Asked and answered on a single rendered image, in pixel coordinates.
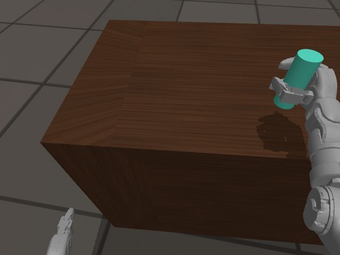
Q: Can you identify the left robot hand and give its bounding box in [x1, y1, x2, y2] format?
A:
[46, 208, 74, 255]

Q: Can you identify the right robot hand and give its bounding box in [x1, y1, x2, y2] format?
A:
[269, 57, 337, 110]

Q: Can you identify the can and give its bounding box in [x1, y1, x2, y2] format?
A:
[274, 49, 324, 109]

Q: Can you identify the right robot arm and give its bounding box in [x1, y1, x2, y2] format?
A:
[303, 98, 340, 255]

